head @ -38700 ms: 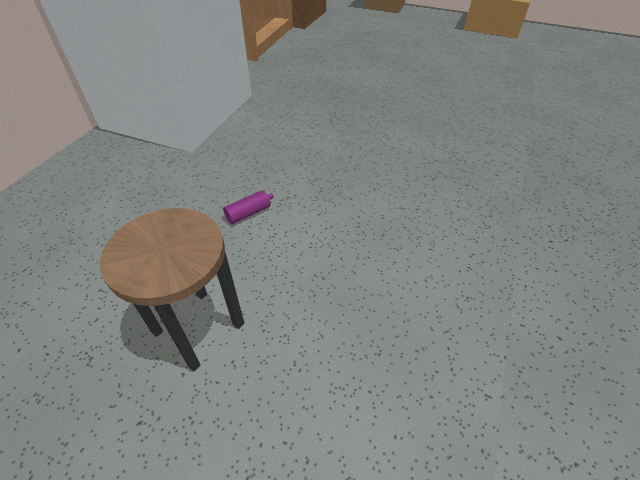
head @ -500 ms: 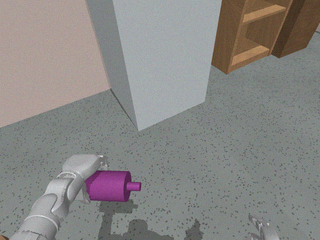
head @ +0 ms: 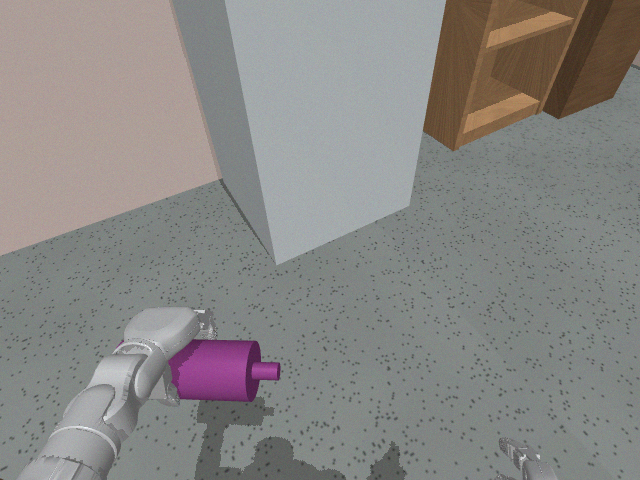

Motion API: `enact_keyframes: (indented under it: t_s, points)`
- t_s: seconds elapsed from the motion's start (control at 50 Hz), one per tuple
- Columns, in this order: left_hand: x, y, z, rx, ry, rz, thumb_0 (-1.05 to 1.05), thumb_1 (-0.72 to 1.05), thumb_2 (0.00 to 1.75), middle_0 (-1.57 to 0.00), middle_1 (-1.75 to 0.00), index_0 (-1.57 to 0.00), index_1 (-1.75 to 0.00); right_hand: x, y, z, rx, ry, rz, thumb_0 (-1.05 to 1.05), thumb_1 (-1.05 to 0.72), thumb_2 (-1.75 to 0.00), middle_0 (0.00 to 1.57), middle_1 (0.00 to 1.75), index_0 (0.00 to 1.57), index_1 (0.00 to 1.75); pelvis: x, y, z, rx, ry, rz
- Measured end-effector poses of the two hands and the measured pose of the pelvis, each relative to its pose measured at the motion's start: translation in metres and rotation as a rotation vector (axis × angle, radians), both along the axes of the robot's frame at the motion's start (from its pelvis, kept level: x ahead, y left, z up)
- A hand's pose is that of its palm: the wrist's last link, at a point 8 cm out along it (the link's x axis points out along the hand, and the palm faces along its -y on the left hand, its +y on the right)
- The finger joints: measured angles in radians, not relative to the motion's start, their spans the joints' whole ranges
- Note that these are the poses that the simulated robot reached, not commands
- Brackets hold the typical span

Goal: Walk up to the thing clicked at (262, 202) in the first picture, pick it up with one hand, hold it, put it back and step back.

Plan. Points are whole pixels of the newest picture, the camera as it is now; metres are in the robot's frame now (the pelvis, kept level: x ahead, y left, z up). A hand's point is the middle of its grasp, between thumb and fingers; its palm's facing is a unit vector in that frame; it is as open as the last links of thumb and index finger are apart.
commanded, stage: crouch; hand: left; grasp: from above
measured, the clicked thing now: (200, 369) +0.30 +0.20 -0.07
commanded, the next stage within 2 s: none
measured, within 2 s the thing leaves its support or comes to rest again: neither
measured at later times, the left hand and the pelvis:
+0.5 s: hand (192, 387) +0.30 +0.23 -0.14, palm faces -0.44 +0.04 -0.90, open 11.0 cm; pelvis -0.03 +0.00 -0.05, yaw +2 degrees
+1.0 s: hand (225, 404) +0.36 +0.24 -0.39, palm faces -0.48 +0.04 -0.88, open 11.0 cm; pelvis -0.07 +0.01 -0.25, yaw +0 degrees
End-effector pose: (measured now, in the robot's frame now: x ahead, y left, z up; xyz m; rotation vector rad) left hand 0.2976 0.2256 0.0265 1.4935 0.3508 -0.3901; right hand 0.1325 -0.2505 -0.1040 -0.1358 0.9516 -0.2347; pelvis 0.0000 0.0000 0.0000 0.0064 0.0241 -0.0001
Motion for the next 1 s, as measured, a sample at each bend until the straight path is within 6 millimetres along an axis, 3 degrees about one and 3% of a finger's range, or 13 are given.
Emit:
enact_keyframes:
  t_s: [0.26, 0.42, 0.52, 0.64, 0.82, 0.9, 1.0]
  points:
    - [-0.005, 0.000, -0.021, -0.003, 0.016, -0.016, -0.01, -0.13, 0.60, -0.58, -0.66, -0.60, -0.67, -0.003, -0.003, -0.001, -0.015, 0.027, 0.008, 0.01, -0.90, -0.90, 0.20, 0.30, 0.20, 0.30, -0.002, -0.001, -0.002, 0.001, 0.021, 0.008]
    - [0.001, 0.003, -0.074, 0.042, 0.005, -0.037, -0.01, -0.15, 0.62, -0.57, -0.69, -0.59, -0.70, -0.021, -0.012, -0.024, -0.053, 0.100, 0.032, 0.01, -0.90, -0.90, 0.20, 0.30, 0.21, 0.30, -0.016, -0.002, -0.026, -0.008, 0.132, 0.024]
    - [0.011, 0.004, -0.123, 0.069, -0.024, -0.053, -0.01, -0.16, 0.63, -0.56, -0.71, -0.59, -0.72, -0.048, -0.023, -0.058, -0.095, 0.177, 0.027, 0.00, -0.90, -0.90, 0.20, 0.30, 0.21, 0.30, -0.029, 0.000, -0.061, -0.021, 0.239, 0.031]
    - [0.030, 0.006, -0.187, 0.098, -0.047, -0.070, -0.01, -0.16, 0.61, -0.56, -0.71, -0.59, -0.73, -0.094, -0.030, -0.112, -0.139, 0.286, -0.011, 0.00, -0.91, -0.90, 0.20, 0.30, 0.21, 0.30, -0.044, 0.005, -0.112, -0.037, 0.362, 0.028]
    - [0.060, 0.014, -0.273, 0.112, -0.058, -0.010, -0.01, -0.14, 0.58, -0.57, -0.69, -0.60, -0.70, -0.160, -0.019, -0.194, -0.137, 0.415, -0.062, 0.00, -0.90, -0.90, 0.20, 0.30, 0.20, 0.30, -0.065, 0.011, -0.191, -0.052, 0.498, 0.022]
    - [0.065, 0.015, -0.311, 0.103, -0.024, 0.000, -0.01, -0.14, 0.59, -0.57, -0.69, -0.60, -0.70, -0.177, -0.010, -0.225, -0.115, 0.444, -0.064, 0.00, -0.90, -0.90, 0.20, 0.30, 0.21, 0.30, -0.071, 0.013, -0.220, -0.058, 0.538, 0.022]
    - [0.069, 0.014, -0.360, 0.075, 0.021, -0.019, -0.01, -0.15, 0.60, -0.57, -0.69, -0.60, -0.70, -0.182, -0.003, -0.258, -0.101, 0.462, -0.040, 0.00, -0.90, -0.90, 0.20, 0.30, 0.21, 0.30, -0.074, 0.013, -0.253, -0.069, 0.581, 0.021]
